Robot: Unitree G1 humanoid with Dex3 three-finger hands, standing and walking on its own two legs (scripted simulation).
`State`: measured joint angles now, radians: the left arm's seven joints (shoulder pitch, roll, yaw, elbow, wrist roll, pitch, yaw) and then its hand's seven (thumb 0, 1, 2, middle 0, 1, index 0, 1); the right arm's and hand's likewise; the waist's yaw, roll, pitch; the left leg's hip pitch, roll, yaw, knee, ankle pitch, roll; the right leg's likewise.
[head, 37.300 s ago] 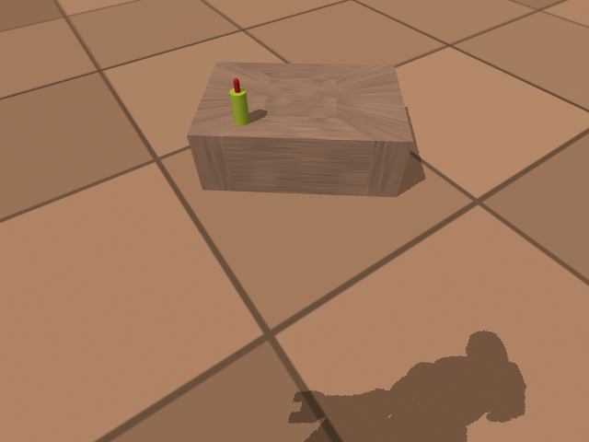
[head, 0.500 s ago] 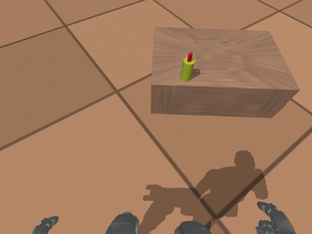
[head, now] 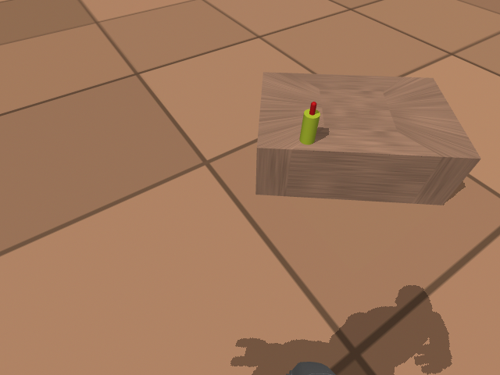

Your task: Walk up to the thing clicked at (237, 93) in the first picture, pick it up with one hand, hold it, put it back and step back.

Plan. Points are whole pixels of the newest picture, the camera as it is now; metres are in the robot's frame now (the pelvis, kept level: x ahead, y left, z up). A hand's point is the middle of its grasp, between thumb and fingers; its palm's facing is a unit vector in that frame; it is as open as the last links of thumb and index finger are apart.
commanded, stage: step back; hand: right
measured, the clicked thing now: (310, 122) +1.08 -0.24 -0.33
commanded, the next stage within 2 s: stand in 0.72 s
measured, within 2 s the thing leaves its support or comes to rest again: neither
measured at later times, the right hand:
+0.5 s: hand out of the picture +0.14 -0.27 -0.16, palm faces -0.05 +0.93 -0.36, open 7.4 cm
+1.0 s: hand (391, 355) +0.17 -0.24 -0.13, palm faces +0.00 +0.95 -0.32, open 7.4 cm
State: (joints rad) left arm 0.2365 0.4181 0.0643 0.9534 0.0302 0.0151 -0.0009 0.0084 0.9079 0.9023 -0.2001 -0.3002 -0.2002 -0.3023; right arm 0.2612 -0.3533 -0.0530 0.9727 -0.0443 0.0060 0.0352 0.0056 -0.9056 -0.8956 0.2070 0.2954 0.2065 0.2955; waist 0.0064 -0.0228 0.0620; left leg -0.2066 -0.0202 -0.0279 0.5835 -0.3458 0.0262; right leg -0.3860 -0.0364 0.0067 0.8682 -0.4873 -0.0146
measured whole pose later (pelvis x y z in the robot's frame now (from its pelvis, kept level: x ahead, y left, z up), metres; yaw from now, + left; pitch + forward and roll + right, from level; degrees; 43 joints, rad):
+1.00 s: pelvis +0.07 +0.01 +0.01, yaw -2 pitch -3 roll +0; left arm 0.12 0.35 -0.01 1.11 0.00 -0.03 -0.01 0.01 0.91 0.90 -0.20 -0.30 -0.20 -0.30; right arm 0.06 -0.34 0.00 1.09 0.00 -0.02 0.02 0.00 -0.91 -0.90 0.21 0.30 0.21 0.30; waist 0.01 0.00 0.06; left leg -0.21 0.04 0.03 0.43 -0.16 -0.01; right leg -0.10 -0.02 0.00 0.41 -0.26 0.03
